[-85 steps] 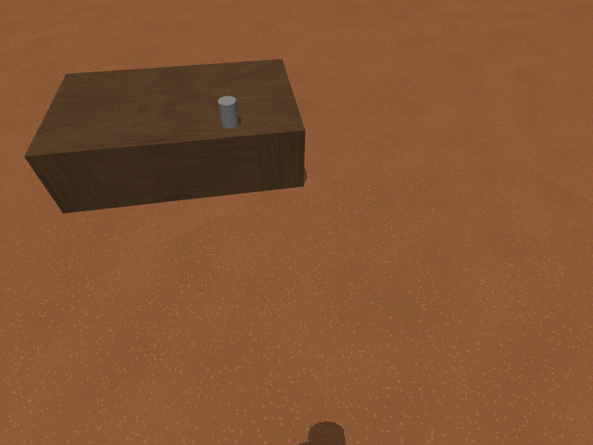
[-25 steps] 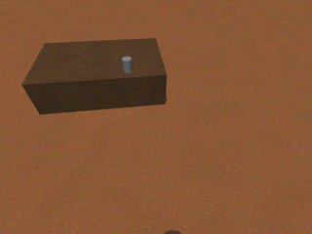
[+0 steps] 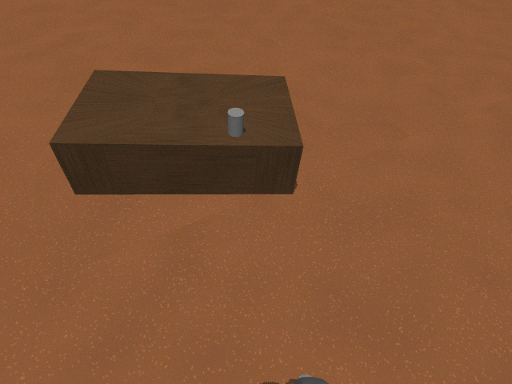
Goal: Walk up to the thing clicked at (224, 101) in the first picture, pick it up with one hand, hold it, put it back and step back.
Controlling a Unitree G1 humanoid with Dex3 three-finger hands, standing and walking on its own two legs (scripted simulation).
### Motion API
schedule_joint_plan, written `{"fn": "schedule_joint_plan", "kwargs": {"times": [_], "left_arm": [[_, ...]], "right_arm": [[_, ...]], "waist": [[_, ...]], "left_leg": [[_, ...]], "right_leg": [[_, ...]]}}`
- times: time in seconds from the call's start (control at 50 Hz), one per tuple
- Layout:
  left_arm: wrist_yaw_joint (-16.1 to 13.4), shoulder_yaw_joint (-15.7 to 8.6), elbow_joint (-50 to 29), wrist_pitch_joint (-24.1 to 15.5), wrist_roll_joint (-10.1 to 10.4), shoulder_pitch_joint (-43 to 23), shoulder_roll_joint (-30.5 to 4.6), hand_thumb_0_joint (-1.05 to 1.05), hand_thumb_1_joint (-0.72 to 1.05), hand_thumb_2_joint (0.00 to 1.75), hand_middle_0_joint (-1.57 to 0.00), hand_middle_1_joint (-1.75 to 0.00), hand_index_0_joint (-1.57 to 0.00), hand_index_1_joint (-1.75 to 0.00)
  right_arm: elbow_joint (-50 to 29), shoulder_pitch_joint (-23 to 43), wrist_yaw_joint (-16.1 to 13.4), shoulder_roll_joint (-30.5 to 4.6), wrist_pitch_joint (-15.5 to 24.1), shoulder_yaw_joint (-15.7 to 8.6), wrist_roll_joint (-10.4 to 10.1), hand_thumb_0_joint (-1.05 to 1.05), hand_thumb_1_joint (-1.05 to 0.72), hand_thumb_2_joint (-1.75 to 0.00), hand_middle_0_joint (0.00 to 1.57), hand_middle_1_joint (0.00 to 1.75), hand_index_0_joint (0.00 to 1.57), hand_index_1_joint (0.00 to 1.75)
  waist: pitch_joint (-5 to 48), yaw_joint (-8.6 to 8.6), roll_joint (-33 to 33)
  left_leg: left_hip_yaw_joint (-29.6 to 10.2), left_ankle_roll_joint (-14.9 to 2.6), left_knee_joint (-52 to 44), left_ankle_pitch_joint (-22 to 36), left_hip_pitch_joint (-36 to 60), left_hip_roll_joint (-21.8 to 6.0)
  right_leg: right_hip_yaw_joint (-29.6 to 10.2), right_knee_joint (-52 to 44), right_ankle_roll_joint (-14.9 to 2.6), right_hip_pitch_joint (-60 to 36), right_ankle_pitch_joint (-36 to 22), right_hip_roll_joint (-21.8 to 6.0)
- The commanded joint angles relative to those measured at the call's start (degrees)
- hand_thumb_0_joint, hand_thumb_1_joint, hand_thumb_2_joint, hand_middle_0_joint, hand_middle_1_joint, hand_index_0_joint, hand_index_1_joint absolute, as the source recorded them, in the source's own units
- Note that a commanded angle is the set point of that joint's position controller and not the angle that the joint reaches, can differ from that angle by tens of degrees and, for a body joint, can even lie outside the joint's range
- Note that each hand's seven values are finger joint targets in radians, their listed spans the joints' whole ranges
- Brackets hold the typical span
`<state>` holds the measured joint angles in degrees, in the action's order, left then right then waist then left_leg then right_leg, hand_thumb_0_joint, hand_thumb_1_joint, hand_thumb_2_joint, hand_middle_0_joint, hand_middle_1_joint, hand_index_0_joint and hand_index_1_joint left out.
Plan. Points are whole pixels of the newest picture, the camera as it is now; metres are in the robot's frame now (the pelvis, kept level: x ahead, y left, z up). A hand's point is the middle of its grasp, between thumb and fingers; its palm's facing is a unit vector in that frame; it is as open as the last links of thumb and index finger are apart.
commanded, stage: walk up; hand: left
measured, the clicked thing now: (235, 122) +1.32 +0.04 -0.39
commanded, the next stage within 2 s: none
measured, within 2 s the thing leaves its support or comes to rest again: neither
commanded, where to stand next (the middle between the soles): +0.91 -0.18 m, yaw +4 degrees
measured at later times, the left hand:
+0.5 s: hand (162, 293) +0.34 +0.18 -0.13, palm faces -0.01 -0.94 -0.34, open 7.4 cm
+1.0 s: hand (174, 216) +0.55 +0.19 -0.15, palm faces -0.03 -0.95 -0.31, open 7.4 cm
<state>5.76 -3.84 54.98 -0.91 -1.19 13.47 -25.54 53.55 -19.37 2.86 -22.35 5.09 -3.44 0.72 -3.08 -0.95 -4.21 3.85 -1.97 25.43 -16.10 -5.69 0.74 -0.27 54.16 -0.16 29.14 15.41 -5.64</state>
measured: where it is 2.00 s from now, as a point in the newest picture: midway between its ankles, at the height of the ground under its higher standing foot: (286, 252)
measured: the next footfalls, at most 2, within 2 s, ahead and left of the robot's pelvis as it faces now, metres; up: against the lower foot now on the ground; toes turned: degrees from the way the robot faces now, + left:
right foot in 0.22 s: +0.31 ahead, -0.18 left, +0.00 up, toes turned -5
left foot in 0.68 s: +0.52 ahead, +0.04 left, +0.00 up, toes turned +7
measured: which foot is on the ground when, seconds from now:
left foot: down 0.00-0.26, up 0.28-0.66, down 0.68-1.00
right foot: up 0.00-0.20, down 0.22-0.72, up 0.74-1.00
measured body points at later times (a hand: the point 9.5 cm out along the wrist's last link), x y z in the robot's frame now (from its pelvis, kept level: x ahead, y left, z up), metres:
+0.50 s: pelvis +0.26 -0.08 +0.00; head +0.28 -0.10 +0.45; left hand +0.34 +0.22 -0.10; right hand +0.34 -0.41 -0.11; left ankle +0.30 +0.08 -0.67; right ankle +0.27 -0.18 -0.74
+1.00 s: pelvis +0.48 -0.09 +0.00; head +0.50 -0.06 +0.45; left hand +0.55 +0.24 -0.13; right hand +0.55 -0.41 -0.09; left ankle +0.48 +0.03 -0.74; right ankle +0.58 -0.27 -0.68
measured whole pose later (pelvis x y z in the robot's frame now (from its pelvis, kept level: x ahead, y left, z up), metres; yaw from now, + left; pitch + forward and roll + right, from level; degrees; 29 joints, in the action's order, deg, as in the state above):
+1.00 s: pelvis +0.48 -0.09 +0.00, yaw +1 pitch -3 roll +0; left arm 5.0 -3.7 48.0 -0.6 -0.4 16.5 -25.6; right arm 47.1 -19.3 1.7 -22.1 6.2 -1.7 0.5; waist -5.2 0.0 -4.1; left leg 5.6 -0.5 27.8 -15.9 -8.5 -3.0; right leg -2.5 52.5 0.0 30.4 14.5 -6.1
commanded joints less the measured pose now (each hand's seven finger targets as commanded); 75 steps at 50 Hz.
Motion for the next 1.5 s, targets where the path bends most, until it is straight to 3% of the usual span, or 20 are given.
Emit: {"fn": "schedule_joint_plan", "kwargs": {"times": [0.0, 0.14, 0.2, 0.22, 0.26, 0.38, 0.58, 0.64, 0.66, 0.7, 0.72, 0.8, 0.86, 1.0, 1.12, 1.14, 1.18, 1.2, 1.28, 1.48], "left_arm": [[0.58, -3.24, -6.56, -1.27, -0.17, -5.22, -10.55, 0.0, 0.9, 0.9, -0.2, -0.3, -0.2, -0.3], [0.61, -2.79, -9.55, -2.19, 0.15, -12.8, -7.15, 0.0, 0.9, 0.9, -0.2, -0.3, -0.2, -0.3], [-0.36, -4.54, -6.37, -2.29, 0.19, -1.4, -9.21, 0.0, 0.9, 0.9, -0.2, -0.3, -0.2, -0.3], [-1.08, -5.99, -4.37, -2.75, -0.17, 6.92, -12.5, 0.0, 0.9, 0.9, -0.2, -0.3, -0.2, -0.3], [-2.26, -7.23, -4.6, -2.89, 0.8, 11.41, -18.76, 0.0, 0.9, 0.9, -0.2, -0.3, -0.2, -0.3], [-3.18, -4.19, -8.47, -3.75, 0.96, 0.54, -10.95, 0.0, 0.9, 0.9, -0.2, -0.3, -0.2, -0.3], [-2.09, -3.71, -11.86, -4.04, 0.06, 3.36, -12.21, 0.0, 0.9, 0.9, -0.2, -0.3, -0.2, -0.3], [-2.24, -3.19, -12.39, -3.46, 0.22, 3.01, -12.25, 0.0, 0.9, 0.9, -0.2, -0.3, -0.2, -0.3], [-2.42, -2.39, -12.93, -3.34, 0.22, 3.79, -9.91, 0.0, 0.9, 0.9, -0.2, -0.3, -0.2, -0.3], [-2.91, -1.15, -12.81, -2.61, 1.42, 10.09, -4.87, 0.0, 0.9, 0.9, -0.2, -0.3, -0.2, -0.3], [-3.72, -2.73, -11.81, -1.66, 0.9, 8.9, -12.56, 0.0, 0.9, 0.9, -0.2, -0.3, -0.2, -0.3], [-3.38, -2.51, -9.5, -1.97, 1.36, 8.31, -10.27, 0.0, 0.9, 0.9, -0.2, -0.3, -0.2, -0.3], [-2.26, -2.59, -9.32, -1.13, 1.17, 9.3, -8.96, 0.0, 0.9, 0.9, -0.2, -0.3, -0.2, -0.3], [0.11, -2.88, -11.53, -1.1, 0.42, -0.68, -7.96, 0.0, 0.9, 0.9, -0.2, -0.3, -0.2, -0.3], [-0.73, -4.55, -7.64, -2.58, -0.11, 7.05, -10.79, 0.0, 0.9, 0.9, -0.2, -0.3, -0.2, -0.3], [-1.53, -5.85, -6.21, -3.43, -0.32, 12.53, -13.56, 0.0, 0.9, 0.9, -0.2, -0.3, -0.2, -0.3], [-2.77, -6.57, -7.31, -3.89, 0.29, 13.05, -19.45, 0.0, 0.9, 0.9, -0.2, -0.3, -0.2, -0.3], [-2.96, -6.3, -8.08, -3.62, 0.98, 11.41, -19.07, 0.0, 0.9, 0.9, -0.2, -0.3, -0.2, -0.3], [-3.93, -3.9, -9.58, -3.97, 1.51, 4.45, -12.01, 0.0, 0.9, 0.9, -0.2, -0.3, -0.2, -0.3], [-3.6, -3.42, -12.94, -3.8, 0.51, 7.12, -11.93, 0.0, 0.9, 0.9, -0.2, -0.3, -0.2, -0.3]], "right_arm": [[-5.34, 1.96, -1.25, -17.87, 2.51, -4.88, -0.74, 0.0, -0.9, -0.9, 0.2, 0.3, 0.2, 0.3], [-5.39, -2.33, -2.07, -17.85, 1.59, -4.75, -0.42, 0.0, -0.9, -0.9, 0.2, 0.3, 0.2, 0.3], [-6.79, -1.84, -2.87, -16.62, 1.0, -4.23, -0.2, 0.0, -0.9, -0.9, 0.2, 0.3, 0.2, 0.3], [-7.16, -4.13, -2.88, -13.68, 1.02, -3.02, -0.27, 0.0, -0.9, -0.9, 0.2, 0.3, 0.2, 0.3], [-7.68, -6.92, -3.18, -13.47, 0.89, -2.43, -1.27, 0.0, -0.9, -0.9, 0.2, 0.3, 0.2, 0.3], [-4.71, -4.5, -2.0, -12.0, -0.21, -2.35, -0.8, 0.0, -0.9, -0.9, 0.2, 0.3, 0.2, 0.3], [-8.91, 6.56, 0.23, -10.6, 0.57, -3.22, 0.04, 0.0, -0.9, -0.9, 0.2, 0.3, 0.2, 0.3], [-7.19, 0.87, -0.49, -11.88, 1.3, -4.04, 0.13, 0.0, -0.9, -0.9, 0.2, 0.3, 0.2, 0.3], [-5.41, -6.14, -1.1, -14.54, 1.61, -4.96, 0.72, 0.0, -0.9, -0.9, 0.2, 0.3, 0.2, 0.3], [-7.1, -10.71, -2.5, -21.77, 1.97, -6.77, 1.89, 0.0, -0.9, -0.9, 0.2, 0.3, 0.2, 0.3], [-7.87, -8.35, -2.51, -22.5, 1.58, -7.18, -0.43, 0.0, -0.9, -0.9, 0.2, 0.3, 0.2, 0.3], [-9.31, -2.31, -3.04, -15.54, 2.11, -3.94, -1.47, 0.0, -0.9, -0.9, 0.2, 0.3, 0.2, 0.3], [-10.02, 0.04, -2.72, -15.67, 2.61, -3.83, -1.07, 0.0, -0.9, -0.9, 0.2, 0.3, 0.2, 0.3], [-10.16, -0.29, -2.09, -18.1, 2.62, -4.49, -0.67, 0.0, -0.9, -0.9, 0.2, 0.3, 0.2, 0.3], [-10.76, 1.87, -2.36, -15.86, 1.19, -3.58, -0.04, 0.0, -0.9, -0.9, 0.2, 0.3, 0.2, 0.3], [-10.41, -2.09, -2.4, -12.22, 1.03, -2.28, 0.02, 0.0, -0.9, -0.9, 0.2, 0.3, 0.2, 0.3], [-10.88, -2.23, -2.77, -12.51, 0.45, -1.79, -0.73, 0.0, -0.9, -0.9, 0.2, 0.3, 0.2, 0.3], [-10.06, 0.72, -3.25, -15.38, 0.26, -2.37, -0.39, 0.0, -0.9, -0.9, 0.2, 0.3, 0.2, 0.3], [-6.08, -3.37, -2.14, -12.37, -0.52, -2.11, -1.74, 0.0, -0.9, -0.9, 0.2, 0.3, 0.2, 0.3], [-9.24, 5.17, -0.62, -10.19, 0.24, -2.37, -0.09, 0.0, -0.9, -0.9, 0.2, 0.3, 0.2, 0.3]], "waist": [[-6.46, 0.07, 11.01], [-1.71, -1.56, 9.51], [6.36, 4.95, 4.33], [11.57, 8.46, -2.27], [14.09, 9.05, -13.64], [-0.6, 2.15, -3.43], [-1.18, 4.32, -1.68], [2.52, 0.3, 3.16], [6.98, -3.16, 8.94], [10.74, -3.33, 21.15], [10.9, -3.92, 13.46], [1.65, 0.28, 7.92], [-0.22, 1.76, 11.34], [-2.68, -0.66, 13.33], [4.35, 5.17, 4.98], [8.24, 7.24, -5.25], [5.52, 7.29, -14.46], [2.49, 7.26, -10.05], [-0.66, 1.48, -6.41], [1.11, 4.52, -3.31]], "left_leg": [[-13.23, -9.46, -17.85, -9.47, -5.33, -15.63], [-7.12, -6.87, -7.94, 20.03, 1.8, -14.26], [-3.06, -4.42, 11.88, 31.67, -1.65, -11.16], [-1.23, -2.78, 26.53, 24.6, -10.77, -7.9], [-3.09, -0.42, 45.89, -12.93, -31.29, 1.35], [-8.07, -0.59, 41.01, -1.3, -21.47, -5.14], [-0.51, 1.7, 10.21, 8.69, -16.36, -5.62], [1.75, -0.18, 6.11, 9.42, -3.27, -2.59], [-0.41, -2.17, 5.23, 5.12, 6.57, -2.62], [-41.1, -10.01, -7.34, -11.89, 18.27, -25.08], [-45.11, -14.61, -8.63, -13.72, 16.66, -28.45], [-17.04, -8.37, -7.05, 18.74, 0.92, -19.18], [-9.82, -9.17, -8.23, 17.87, -5.58, -16.9], [-5.83, -8.53, -11.16, 0.83, -8.06, -14.61], [-2.84, -5.8, 9.26, 7.13, -10.99, -12.95], [-0.16, -4.0, 25.31, 7.83, -15.82, -9.34], [-1.56, 0.56, 43.7, -14.08, -34.65, -0.21], [-5.43, 0.61, 45.71, -12.8, -34.19, -3.08], [-7.97, 0.17, 38.48, -3.33, -24.4, -4.61], [-1.09, 1.52, 11.61, 4.64, -17.49, -4.01]], "right_leg": [[-1.27, -9.02, 0.52, 4.49, -6.82, -3.5], [4.15, -21.6, -2.11, -3.48, -10.18, 1.03], [6.43, -24.87, -4.2, -23.49, -6.15, 4.65], [2.78, -24.79, -5.49, -37.25, -2.61, 2.53], [-36.66, -37.92, -13.37, -46.27, 11.59, -19.03], [-7.37, -37.63, -11.12, -16.04, -10.9, -8.06], [-1.81, -36.56, -11.35, -16.56, -7.25, -7.96], [-0.17, -26.04, -9.92, -13.56, -11.87, -6.78], [2.2, -13.45, -8.37, -10.41, -16.02, -3.65], [1.88, 11.82, -2.98, 10.31, 15.39, 9.38], [-4.08, 16.18, -3.75, 10.55, 15.76, 5.36], [-6.95, 12.65, -2.24, 3.93, 5.63, 1.62], [-3.69, 7.98, -0.75, 0.43, 2.23, 0.74], [0.7, -13.74, 0.05, -2.6, -7.49, -1.28], [4.1, -22.73, -2.05, -22.65, -2.09, 2.86], [-0.14, -27.35, -2.92, -31.75, 3.97, 1.41], [-35.53, -40.46, -11.68, -35.22, 8.84, -18.15], [-35.52, -40.11, -14.15, -30.37, 4.63, -19.1], [-8.67, -35.97, -8.17, -19.25, -16.68, -7.86], [-3.16, -32.67, -12.34, -20.09, -18.09, -9.95]]}}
